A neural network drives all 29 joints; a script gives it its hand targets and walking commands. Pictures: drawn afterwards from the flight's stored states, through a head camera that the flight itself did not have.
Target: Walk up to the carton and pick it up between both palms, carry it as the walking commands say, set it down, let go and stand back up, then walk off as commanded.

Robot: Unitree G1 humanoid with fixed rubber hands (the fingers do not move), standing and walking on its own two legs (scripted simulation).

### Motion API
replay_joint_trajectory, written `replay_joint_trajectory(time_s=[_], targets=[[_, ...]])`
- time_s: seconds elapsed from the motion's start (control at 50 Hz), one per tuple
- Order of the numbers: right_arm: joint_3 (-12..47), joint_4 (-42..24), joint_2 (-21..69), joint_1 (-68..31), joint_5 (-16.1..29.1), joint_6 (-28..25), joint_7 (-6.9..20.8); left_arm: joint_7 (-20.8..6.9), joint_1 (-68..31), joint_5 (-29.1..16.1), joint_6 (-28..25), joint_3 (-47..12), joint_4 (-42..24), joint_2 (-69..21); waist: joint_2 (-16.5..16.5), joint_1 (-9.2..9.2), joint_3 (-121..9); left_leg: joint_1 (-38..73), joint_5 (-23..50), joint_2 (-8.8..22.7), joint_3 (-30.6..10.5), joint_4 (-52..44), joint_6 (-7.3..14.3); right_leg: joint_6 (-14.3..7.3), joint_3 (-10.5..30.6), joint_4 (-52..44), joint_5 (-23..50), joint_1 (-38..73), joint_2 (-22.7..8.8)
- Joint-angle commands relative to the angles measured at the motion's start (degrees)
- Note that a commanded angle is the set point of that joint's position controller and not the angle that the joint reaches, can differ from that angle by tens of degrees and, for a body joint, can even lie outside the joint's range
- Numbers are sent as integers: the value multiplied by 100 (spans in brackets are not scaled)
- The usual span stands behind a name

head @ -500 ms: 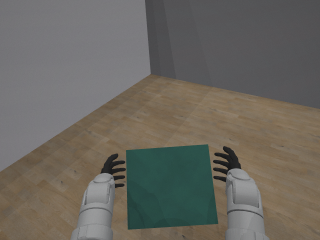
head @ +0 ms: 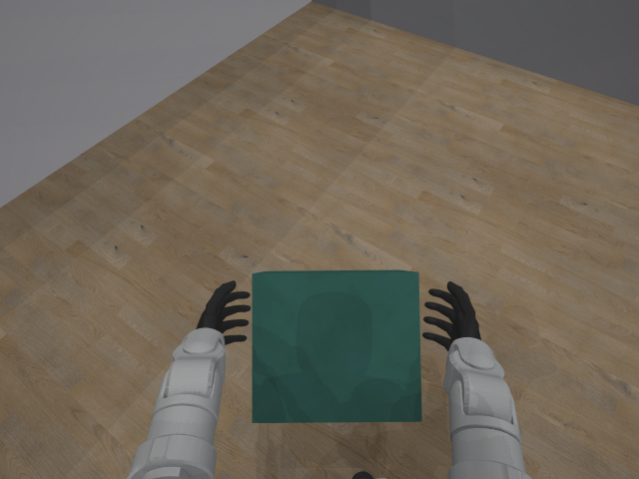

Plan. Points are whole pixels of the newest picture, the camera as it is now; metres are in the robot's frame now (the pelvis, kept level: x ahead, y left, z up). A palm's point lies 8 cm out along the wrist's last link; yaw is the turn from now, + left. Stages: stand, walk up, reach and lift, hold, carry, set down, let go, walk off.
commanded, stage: set down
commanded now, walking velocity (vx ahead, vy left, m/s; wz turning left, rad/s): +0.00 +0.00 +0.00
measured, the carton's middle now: (334, 337) +0.35 -0.04 -0.15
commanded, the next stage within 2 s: none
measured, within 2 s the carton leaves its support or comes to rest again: neither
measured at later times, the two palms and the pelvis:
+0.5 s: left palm (226, 337) +0.36 +0.13 -0.12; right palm (443, 353) +0.30 -0.20 -0.11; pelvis -0.03 +0.03 -0.06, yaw -1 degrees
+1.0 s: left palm (241, 340) +0.38 +0.12 -0.21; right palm (426, 357) +0.33 -0.20 -0.20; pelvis -0.06 +0.01 -0.15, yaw +0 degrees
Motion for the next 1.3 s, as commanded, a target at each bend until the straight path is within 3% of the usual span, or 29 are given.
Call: replay_joint_trajectory(time_s=[0.0, 0.22, 0.46, 0.92, 1.28], targets=[[3090, 373, 4719, -2216, 995, -259, 1419, -1429, -3056, -1024, -693, -2885, -376, -4689, -250, -56, -3031, -925, 952, -626, 40, -208, 382, 60, 308, 499, 2344, 2464, 445], [2954, 518, 4382, -2896, 823, -678, 1741, -1232, -3484, -978, -1006, -3081, -101, -5157, 280, -55, -4042, -1511, 1503, -573, 53, 802, 99, -29, 99, 1442, 1758, 456, 610], [2765, 766, 4483, -3700, 719, -499, 1965, -1378, -4323, -1132, -845, -2906, 64, -5204, 77, -101, -4550, -2777, 512, -667, 208, 1535, 95, -30, 32, 2230, 1029, -407, 618], [2923, 888, 4851, -4991, 1045, -346, 1578, -1542, -5734, -1536, -815, -2820, 510, -4801, 32, -84, -6020, -5509, -580, -906, 642, 3434, 128, 168, -59, 3976, 601, -1683, 646], [2546, 1244, 4492, -5989, 1174, -364, 1434, -1231, -6613, -1744, -836, -2608, 810, -4645, 181, -180, -6472, -6270, -838, -967, 738, 4434, 41, 174, -391, 5082, 63, -3143, 699]])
